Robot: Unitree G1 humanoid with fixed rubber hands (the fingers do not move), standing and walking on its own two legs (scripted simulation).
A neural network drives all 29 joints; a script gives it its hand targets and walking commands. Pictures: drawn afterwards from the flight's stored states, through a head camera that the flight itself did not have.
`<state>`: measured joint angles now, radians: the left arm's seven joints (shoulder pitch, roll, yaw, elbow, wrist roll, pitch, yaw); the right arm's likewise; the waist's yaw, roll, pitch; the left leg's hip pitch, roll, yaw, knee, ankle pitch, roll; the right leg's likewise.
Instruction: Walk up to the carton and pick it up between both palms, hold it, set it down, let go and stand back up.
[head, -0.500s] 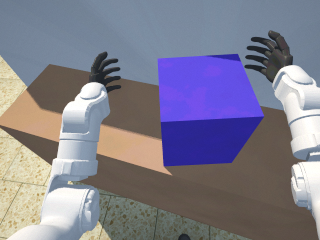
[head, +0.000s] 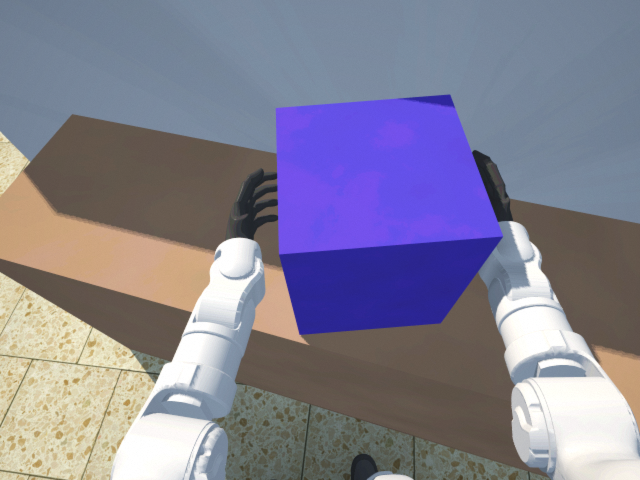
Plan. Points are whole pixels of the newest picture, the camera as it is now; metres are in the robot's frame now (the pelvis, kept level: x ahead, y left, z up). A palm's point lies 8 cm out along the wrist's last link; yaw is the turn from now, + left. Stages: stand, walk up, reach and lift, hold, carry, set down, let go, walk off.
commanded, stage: reach and lift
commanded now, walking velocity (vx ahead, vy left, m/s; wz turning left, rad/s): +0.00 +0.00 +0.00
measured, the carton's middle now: (367, 227) +0.41 -0.06 +0.02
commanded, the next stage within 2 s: none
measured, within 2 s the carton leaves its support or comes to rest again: neither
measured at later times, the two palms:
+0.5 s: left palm (233, 251) +0.37 +0.11 +0.04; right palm (470, 212) +0.41 -0.19 +0.05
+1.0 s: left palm (240, 237) +0.39 +0.11 +0.04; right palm (477, 213) +0.41 -0.20 +0.04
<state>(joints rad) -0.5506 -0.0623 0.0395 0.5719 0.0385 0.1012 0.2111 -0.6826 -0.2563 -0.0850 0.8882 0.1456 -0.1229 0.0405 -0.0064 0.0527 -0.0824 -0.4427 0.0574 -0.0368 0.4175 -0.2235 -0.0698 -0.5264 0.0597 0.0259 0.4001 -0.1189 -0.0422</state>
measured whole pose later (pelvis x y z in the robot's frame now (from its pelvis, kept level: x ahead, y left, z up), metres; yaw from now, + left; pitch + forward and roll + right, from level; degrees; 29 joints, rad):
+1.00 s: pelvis -0.01 +0.00 +0.00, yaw -1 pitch +17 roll +1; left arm -0.68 -0.13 0.29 0.88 0.14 -0.13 0.22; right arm -0.79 -0.19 -0.15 1.05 0.01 -0.14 -0.03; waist 0.02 0.04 -0.15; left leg -0.50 0.04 -0.01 0.38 -0.18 -0.07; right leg -0.61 0.05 0.05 0.42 -0.10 -0.04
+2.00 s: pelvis +0.00 +0.01 +0.01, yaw -1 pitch +12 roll +0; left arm -0.53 -0.21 0.38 0.69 0.31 -0.09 0.18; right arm -0.69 -0.09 -0.35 1.04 -0.21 -0.31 0.03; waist -0.02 0.02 -0.08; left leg -0.34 0.06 0.00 0.30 -0.17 -0.06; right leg -0.44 0.05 0.03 0.29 -0.07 -0.04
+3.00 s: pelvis -0.01 +0.00 +0.01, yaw +1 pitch +11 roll +0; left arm -0.62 -0.08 0.24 0.77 0.14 0.09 0.19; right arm -0.72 -0.11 -0.20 1.05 -0.04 -0.14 -0.06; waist 0.00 0.00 -0.20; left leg -0.37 0.06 -0.03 0.35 -0.17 -0.06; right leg -0.43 0.04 -0.02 0.29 -0.05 -0.04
